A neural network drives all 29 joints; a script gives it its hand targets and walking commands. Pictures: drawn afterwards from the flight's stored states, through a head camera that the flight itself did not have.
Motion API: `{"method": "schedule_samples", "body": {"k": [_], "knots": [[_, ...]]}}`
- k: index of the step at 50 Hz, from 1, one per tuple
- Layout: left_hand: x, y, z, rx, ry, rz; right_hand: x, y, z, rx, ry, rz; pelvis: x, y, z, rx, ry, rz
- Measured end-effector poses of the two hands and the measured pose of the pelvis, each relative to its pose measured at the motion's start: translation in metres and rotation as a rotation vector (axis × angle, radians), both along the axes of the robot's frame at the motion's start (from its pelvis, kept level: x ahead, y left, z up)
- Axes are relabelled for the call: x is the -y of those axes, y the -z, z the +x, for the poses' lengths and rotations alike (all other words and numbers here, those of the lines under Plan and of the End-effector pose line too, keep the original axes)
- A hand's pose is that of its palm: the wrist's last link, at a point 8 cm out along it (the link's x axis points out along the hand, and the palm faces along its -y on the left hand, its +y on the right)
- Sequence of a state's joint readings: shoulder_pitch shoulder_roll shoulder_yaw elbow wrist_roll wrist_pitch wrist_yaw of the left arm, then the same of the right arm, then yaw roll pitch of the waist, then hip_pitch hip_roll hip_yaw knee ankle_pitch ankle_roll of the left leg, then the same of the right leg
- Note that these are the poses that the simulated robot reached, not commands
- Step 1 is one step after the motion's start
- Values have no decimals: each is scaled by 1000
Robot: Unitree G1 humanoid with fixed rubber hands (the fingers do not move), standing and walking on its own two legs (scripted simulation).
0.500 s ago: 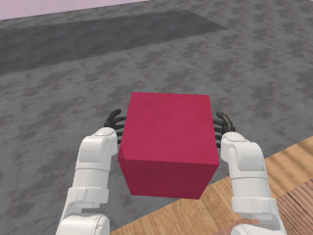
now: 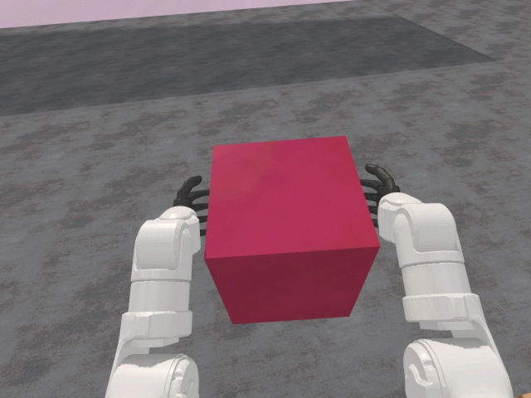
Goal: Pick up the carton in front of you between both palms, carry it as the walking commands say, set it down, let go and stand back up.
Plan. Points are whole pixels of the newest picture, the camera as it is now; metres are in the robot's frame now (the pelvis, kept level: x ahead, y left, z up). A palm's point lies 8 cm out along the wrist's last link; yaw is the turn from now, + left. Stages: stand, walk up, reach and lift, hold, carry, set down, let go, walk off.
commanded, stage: carry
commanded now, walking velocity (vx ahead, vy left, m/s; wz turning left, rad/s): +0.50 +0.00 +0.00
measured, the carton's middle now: (285, 236) +0.36 -0.01 +0.07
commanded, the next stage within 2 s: none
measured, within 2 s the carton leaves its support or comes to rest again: neither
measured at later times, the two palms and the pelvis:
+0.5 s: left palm (197, 178) +0.69 +0.22 -0.06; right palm (305, 170) +0.71 -0.08 -0.06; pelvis +0.36 +0.03 -0.18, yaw +3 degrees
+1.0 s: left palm (213, 137) +1.01 +0.22 -0.13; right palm (294, 131) +1.04 -0.08 -0.13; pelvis +0.70 +0.04 -0.20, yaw +6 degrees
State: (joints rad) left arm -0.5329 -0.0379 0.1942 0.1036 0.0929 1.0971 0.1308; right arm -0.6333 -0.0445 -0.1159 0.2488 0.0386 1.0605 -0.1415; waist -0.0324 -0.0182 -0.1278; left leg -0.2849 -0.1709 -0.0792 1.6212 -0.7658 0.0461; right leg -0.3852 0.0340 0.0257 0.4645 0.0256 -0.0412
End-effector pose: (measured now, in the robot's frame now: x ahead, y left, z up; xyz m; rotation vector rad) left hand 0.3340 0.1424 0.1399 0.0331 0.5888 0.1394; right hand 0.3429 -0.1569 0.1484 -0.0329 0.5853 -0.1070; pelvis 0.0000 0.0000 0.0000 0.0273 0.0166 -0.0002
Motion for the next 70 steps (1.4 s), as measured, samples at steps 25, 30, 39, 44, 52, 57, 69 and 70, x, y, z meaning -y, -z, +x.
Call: {"method": "schedule_samples", "body": {"k": [25, 30, 39, 44, 52, 57, 69, 70], "knots": [[-73, 202, 358, -6, -90, -44, -74, 210, 372, -5, -46, 13, -26, 184, 364, -22, -54, -90], [-66, 263, 429, -149, -27, -47, -65, 267, 425, -147, 11, -2, -43, 204, 420, -55, -63, -48], [-60, 306, 529, -222, -30, -87, -59, 307, 518, -219, 76, 36, -55, 199, 531, -78, -63, -44], [-65, 298, 598, -169, -57, -73, -64, 302, 597, -169, 49, 55, -52, 199, 612, -73, -60, -39], [-86, 259, 693, -111, -144, -38, -88, 264, 724, -113, -85, 24, -41, 185, 721, -54, -108, -19], [-99, 231, 732, -111, -188, -48, -102, 239, 772, -116, -106, 44, -45, 168, 777, -65, -110, 18], [-129, 222, 847, -61, -129, -77, -129, 231, 862, -66, -1, 74, -101, 178, 925, -48, -85, -15], [-135, 226, 859, -58, -120, -78, -135, 234, 872, -61, 3, 67, -108, 184, 939, -42, -78, -19]]}}
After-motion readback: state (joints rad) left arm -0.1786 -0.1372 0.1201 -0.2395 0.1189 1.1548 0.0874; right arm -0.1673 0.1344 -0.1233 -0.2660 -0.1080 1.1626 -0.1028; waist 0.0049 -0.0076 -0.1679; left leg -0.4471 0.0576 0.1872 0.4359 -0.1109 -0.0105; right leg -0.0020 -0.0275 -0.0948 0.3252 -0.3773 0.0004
